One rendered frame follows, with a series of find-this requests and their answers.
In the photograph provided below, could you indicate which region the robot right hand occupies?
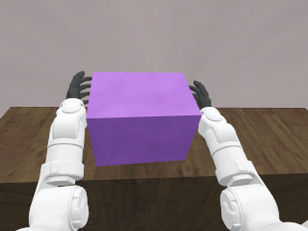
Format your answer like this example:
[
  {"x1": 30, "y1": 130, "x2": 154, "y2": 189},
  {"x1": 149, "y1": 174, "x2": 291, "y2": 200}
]
[{"x1": 189, "y1": 80, "x2": 212, "y2": 111}]

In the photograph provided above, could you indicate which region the robot right forearm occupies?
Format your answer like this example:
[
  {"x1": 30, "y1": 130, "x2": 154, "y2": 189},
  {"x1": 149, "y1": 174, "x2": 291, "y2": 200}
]
[{"x1": 198, "y1": 107, "x2": 279, "y2": 217}]

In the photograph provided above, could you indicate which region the pedestal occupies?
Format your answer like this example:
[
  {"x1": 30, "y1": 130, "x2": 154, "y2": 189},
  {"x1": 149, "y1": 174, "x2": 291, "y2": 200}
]
[{"x1": 0, "y1": 107, "x2": 308, "y2": 231}]

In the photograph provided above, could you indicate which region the right robot upper arm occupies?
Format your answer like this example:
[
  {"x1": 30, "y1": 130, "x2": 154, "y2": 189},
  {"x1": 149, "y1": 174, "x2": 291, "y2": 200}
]
[{"x1": 220, "y1": 184, "x2": 308, "y2": 231}]

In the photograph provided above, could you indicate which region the robot left hand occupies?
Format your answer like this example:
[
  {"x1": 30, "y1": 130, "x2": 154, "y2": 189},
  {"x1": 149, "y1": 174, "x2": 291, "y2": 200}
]
[{"x1": 65, "y1": 70, "x2": 92, "y2": 105}]

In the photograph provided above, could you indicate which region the carton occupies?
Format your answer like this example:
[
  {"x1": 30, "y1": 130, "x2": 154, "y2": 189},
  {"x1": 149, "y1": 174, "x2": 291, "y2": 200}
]
[{"x1": 86, "y1": 71, "x2": 202, "y2": 167}]

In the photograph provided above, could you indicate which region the left robot upper arm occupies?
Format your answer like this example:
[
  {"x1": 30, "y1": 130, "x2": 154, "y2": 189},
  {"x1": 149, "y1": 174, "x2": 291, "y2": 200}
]
[{"x1": 16, "y1": 185, "x2": 90, "y2": 231}]

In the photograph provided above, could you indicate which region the robot left forearm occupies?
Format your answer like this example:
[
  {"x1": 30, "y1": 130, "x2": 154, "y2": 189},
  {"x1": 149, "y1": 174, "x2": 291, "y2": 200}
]
[{"x1": 29, "y1": 98, "x2": 87, "y2": 226}]

